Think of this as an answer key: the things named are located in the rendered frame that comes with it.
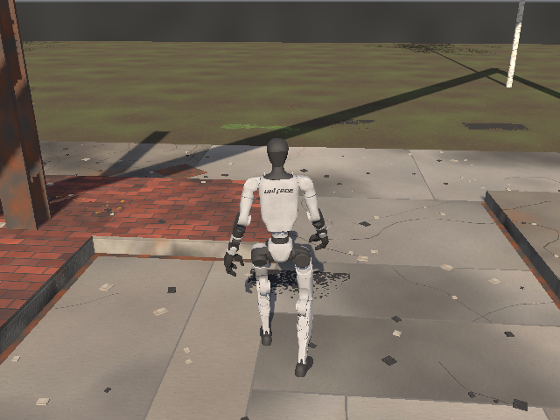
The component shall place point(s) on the left robot upper arm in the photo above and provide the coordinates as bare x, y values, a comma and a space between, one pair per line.
247, 197

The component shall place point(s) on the robot right thigh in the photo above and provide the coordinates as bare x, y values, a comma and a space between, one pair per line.
301, 257

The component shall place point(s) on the robot left hand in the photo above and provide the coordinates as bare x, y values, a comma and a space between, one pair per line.
229, 265

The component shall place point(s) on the left robot forearm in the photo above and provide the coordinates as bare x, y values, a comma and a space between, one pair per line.
236, 237

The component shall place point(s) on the robot right hand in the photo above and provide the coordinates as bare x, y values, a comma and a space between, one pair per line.
315, 238

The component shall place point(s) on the right robot foot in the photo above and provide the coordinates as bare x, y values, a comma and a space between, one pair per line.
302, 369

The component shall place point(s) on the right robot forearm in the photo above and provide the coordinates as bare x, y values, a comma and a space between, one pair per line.
320, 226

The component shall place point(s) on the right robot upper arm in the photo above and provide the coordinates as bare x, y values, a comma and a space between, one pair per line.
310, 197

